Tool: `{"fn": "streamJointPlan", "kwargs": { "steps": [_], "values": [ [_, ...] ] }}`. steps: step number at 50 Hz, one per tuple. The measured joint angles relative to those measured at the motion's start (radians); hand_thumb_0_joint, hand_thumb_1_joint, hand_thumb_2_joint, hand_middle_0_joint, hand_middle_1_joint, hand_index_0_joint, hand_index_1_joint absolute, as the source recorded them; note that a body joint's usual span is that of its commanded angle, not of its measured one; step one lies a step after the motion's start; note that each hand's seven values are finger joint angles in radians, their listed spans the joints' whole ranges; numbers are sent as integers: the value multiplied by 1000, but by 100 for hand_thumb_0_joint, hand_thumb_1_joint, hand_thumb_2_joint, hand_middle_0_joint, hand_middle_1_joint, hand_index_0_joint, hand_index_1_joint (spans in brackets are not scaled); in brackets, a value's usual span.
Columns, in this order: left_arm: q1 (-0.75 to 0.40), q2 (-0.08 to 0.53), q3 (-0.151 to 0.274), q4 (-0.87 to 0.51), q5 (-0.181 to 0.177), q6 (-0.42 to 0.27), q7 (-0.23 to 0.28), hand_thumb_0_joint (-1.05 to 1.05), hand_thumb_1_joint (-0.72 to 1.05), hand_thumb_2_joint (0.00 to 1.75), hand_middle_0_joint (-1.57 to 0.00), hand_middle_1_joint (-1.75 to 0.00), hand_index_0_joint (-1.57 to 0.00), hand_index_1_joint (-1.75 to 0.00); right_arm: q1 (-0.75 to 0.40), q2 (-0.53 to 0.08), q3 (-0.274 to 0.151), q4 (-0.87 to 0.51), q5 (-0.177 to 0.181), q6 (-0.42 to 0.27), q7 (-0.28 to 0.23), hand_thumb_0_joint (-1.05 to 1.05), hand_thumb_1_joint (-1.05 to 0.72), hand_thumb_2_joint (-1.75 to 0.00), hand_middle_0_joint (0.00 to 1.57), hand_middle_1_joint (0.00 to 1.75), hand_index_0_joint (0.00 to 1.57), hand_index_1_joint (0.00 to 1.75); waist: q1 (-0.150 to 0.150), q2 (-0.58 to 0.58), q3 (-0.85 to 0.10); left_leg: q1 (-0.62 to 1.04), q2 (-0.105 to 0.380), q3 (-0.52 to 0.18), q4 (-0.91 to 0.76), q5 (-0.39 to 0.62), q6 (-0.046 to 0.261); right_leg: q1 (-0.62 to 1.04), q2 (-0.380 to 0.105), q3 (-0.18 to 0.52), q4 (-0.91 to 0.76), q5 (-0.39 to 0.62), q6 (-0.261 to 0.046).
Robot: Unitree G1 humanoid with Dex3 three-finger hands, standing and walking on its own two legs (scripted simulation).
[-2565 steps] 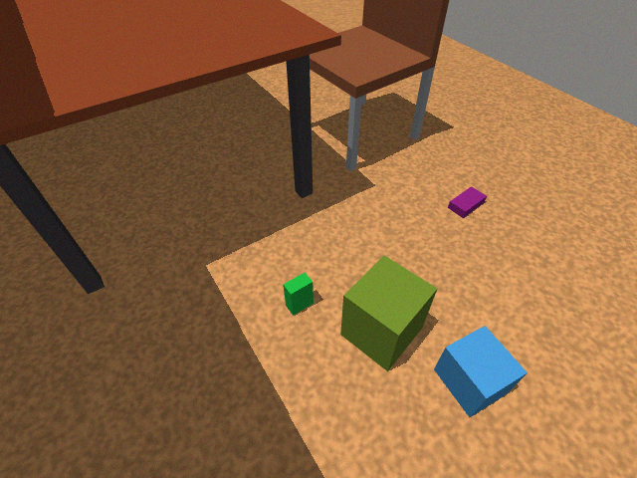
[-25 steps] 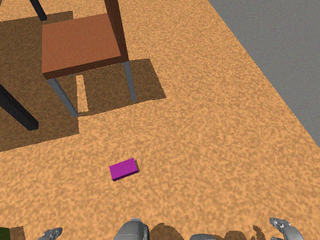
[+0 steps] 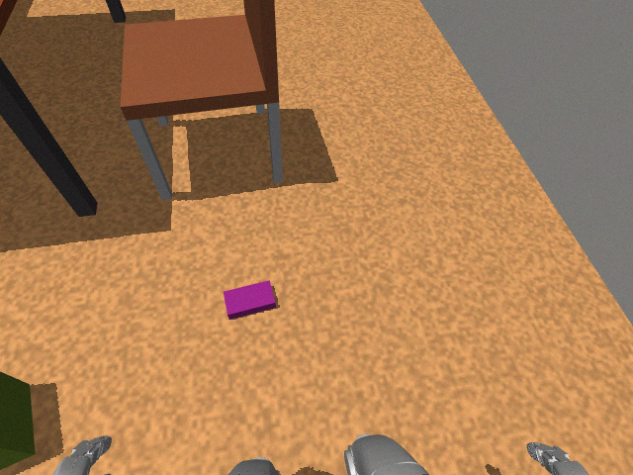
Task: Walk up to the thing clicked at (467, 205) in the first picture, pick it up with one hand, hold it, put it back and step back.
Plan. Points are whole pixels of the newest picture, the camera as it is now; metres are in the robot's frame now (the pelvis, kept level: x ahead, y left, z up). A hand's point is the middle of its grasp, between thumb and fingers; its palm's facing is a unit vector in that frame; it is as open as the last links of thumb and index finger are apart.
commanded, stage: step back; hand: left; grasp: from above
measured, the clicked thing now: (249, 299) +0.67 +0.21 -0.74
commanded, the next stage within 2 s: none
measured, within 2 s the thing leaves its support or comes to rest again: neither
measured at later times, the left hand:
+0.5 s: hand out of the picture -0.05 +0.26 -0.14, palm faces +0.02 -0.90 -0.44, open 7.3 cm
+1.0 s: hand out of the picture -0.30 +0.23 -0.14, palm faces -0.03 -0.90 -0.43, open 7.3 cm
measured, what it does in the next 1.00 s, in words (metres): walks backwards: right foot, then left foot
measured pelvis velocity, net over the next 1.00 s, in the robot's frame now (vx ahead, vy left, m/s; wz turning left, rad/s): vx -0.35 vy -0.04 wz -0.03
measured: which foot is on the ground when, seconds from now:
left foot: down 0.00-0.18, up 0.20-0.50, down 0.52-0.88, up 0.90-1.00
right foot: up 0.00-0.14, down 0.16-0.54, up 0.56-0.82, down 0.84-1.00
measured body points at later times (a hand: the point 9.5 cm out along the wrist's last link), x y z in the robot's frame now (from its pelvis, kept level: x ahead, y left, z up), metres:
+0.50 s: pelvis -0.17 -0.02 -0.01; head -0.10 -0.03 +0.43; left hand -0.05 +0.30 -0.11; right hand -0.08 -0.34 -0.14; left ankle -0.19 +0.11 -0.72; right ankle -0.09 -0.14 -0.73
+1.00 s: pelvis -0.35 -0.04 +0.00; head -0.31 -0.07 +0.44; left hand -0.29 +0.27 -0.11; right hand -0.23 -0.36 -0.13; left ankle -0.31 +0.11 -0.66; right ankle -0.35 -0.15 -0.73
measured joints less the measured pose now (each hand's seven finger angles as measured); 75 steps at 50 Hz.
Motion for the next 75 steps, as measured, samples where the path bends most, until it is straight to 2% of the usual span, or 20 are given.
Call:
{"fn": "streamJointPlan", "kwargs": {
  "steps": [5, 8, 10, 13, 17, 23, 27, 30, 34, 39, 42, 44, 47, 51, 58, 61, 63, 69, 73, 75],
  "values": [
    [40, -3, 0, 11, 6, -6, -8, 0, 91, 89, -20, -30, -21, -30, -31, -6, -1, -46, 0, -4, -3, 1, -90, -89, 21, 30, 20, 30, 9, 11, 2, -55, 30, 22, 14, 39, -9, 120, -48, -39, -204, 3, 25],
    [57, -9, -1, 26, 11, -19, -14, 0, 91, 89, -20, -30, -21, -30, -44, -23, -2, -64, 7, 7, 1, 1, -90, -89, 21, 30, 20, 30, 12, 25, -5, -112, 43, 29, 62, 47, -33, 227, -82, -81, -477, 113, 12],
    [58, -36, -3, 44, 24, -27, -16, 0, 91, 89, -20, -30, -21, -30, -56, -46, -12, -54, 18, 20, -2, 1, -90, -89, 21, 30, 20, 30, -2, 84, 6, -148, 57, -21, 115, 7, -32, 236, -53, -114, -511, 125, 2],
    [85, -49, -16, 40, 30, -26, -24, 0, 91, 89, -20, -30, -21, -30, -34, -47, -22, -27, 25, 40, -13, 1, -91, -89, 20, 30, 20, 30, 19, 65, -14, -208, -61, -99, 369, -204, -26, 195, -84, -96, -484, 146, -11],
    [83, -57, -15, 29, 36, -20, -14, 0, 90, 89, -21, -30, -21, -30, 17, -59, -24, -13, 30, 31, -16, 1, -91, -89, 20, 30, 20, 30, 18, 60, -27, -203, -128, -115, 559, -223, -30, 168, -116, -98, -525, 206, -7],
    [27, -33, -14, -34, 36, -28, 5, 0, 90, 89, -21, -30, -21, -30, 62, -57, -23, 9, 18, 37, -14, 1, -91, -89, 20, 30, 20, 30, 5, 51, -4, -36, -69, -51, 304, -269, -35, 98, -144, -140, -515, 261, 3],
    [-20, 0, -17, -50, 20, -14, 5, 0, 90, 89, -20, -30, -21, -30, 56, -32, -27, 22, 5, 23, -6, 1, -91, -89, 20, 30, 20, 30, 3, -4, 26, 58, -69, 12, 59, -93, -10, 31, -184, -130, -443, 274, 13],
    [-28, -1, -11, -17, 13, 5, 12, 0, 91, 89, -20, -30, -21, -30, 45, -17, -14, 20, -2, 20, 12, 1, -91, -89, 20, 30, 20, 30, -9, 2, 23, 25, -45, 8, 78, -78, 1, -21, -87, -45, -228, 28, 0],
    [-8, 2, -5, 5, 1, 6, 8, 0, 91, 89, -20, -30, -21, -30, 29, 0, 1, 11, -6, 18, 4, 1, -91, -89, 21, 30, 20, 30, -6, 4, -5, 0, -8, 9, 21, -9, -1, -31, -6, -10, 20, 4, -2],
    [30, -5, -11, 22, 8, -7, -6, 0, 91, 89, -20, -30, -21, -30, -18, -11, -3, -31, -7, 16, 1, 1, -90, -89, 21, 30, 20, 30, 11, 23, -9, -61, 30, 31, 7, 55, -5, 118, -52, -63, -185, -1, 27],
    [48, -9, -16, 45, 13, -18, -10, 0, 91, 89, -20, -30, -21, -30, -45, -29, -4, -52, 2, 25, 5, 1, -90, -89, 21, 30, 20, 30, 21, 37, -15, -121, 48, 44, 41, 78, -28, 238, -84, -100, -468, 92, 13],
    [50, -35, -17, 68, 24, -27, -11, 0, 91, 89, -20, -30, -21, -30, -66, -52, -10, -45, 12, 36, 3, 1, -90, -89, 21, 30, 20, 30, 12, 96, -1, -159, 68, -1, 89, 47, -28, 251, -51, -130, -516, 110, -4],
    [85, -43, -25, 71, 33, -28, -17, 0, 91, 89, -20, -30, -21, -30, -47, -46, -19, -24, 18, 55, -9, 1, -91, -89, 20, 30, 20, 30, 35, 71, -25, -223, -51, -94, 332, -192, -29, 201, -83, -111, -483, 138, -19],
    [97, -49, -24, 76, 40, -29, -6, 0, 90, 89, -21, -30, -21, -30, 4, -57, -21, -7, 23, 46, -10, 1, -91, -89, 20, 30, 20, 30, 31, 66, -43, -223, -119, -121, 563, -201, -38, 174, -118, -116, -513, 194, -18],
    [79, -20, -10, 54, 50, -52, -14, 0, 90, 89, -21, -30, -21, -30, 94, -60, -28, 77, 2, 38, 13, 1, -91, -89, 20, 30, 20, 30, 22, 68, -79, 17, -29, -31, 197, -276, -33, 121, -153, -179, -494, 222, -18],
    [75, 4, -7, 71, 43, -42, -16, 0, 90, 89, -20, -30, -21, -30, 104, -33, -34, 118, -5, 15, 20, 1, -91, -89, 20, 30, 20, 30, 26, 16, -77, 103, -46, 10, 7, -98, -21, 105, -182, -154, -454, 188, -7],
    [91, 3, -8, 104, 32, -35, -20, 0, 91, 89, -20, -30, -21, -30, 118, -23, -28, 127, -10, 4, 26, 1, -91, -89, 20, 30, 20, 30, 12, 18, -107, 92, -36, 9, 7, -98, -1, 85, -149, -129, -402, 79, 0],
    [120, 15, -6, 162, 18, -48, -45, 0, 91, 89, -20, -30, -21, -30, 108, 6, -9, 131, -19, -24, 30, 1, -91, -89, 21, 30, 20, 30, -3, 4, -128, 100, -4, 18, -37, -54, -14, 131, -116, -123, -439, 82, -1],
    [129, -20, -6, 185, 31, -72, -39, 0, 91, 90, -20, -30, -21, -30, 87, -11, -17, 118, -11, -7, 26, 1, -91, -89, 21, 30, 20, 30, 3, 59, -121, 66, 34, -9, 70, -150, -14, 205, -73, -157, -580, 252, -17],
    [135, -35, -11, 181, 37, -86, -38, 0, 91, 89, -20, -30, -21, -30, 81, -15, -21, 120, -7, -1, 20, 1, -91, -89, 20, 30, 20, 30, 16, 64, -125, 14, 3, -45, 182, -227, -8, 200, -72, -159, -576, 245, -29]
  ]
}}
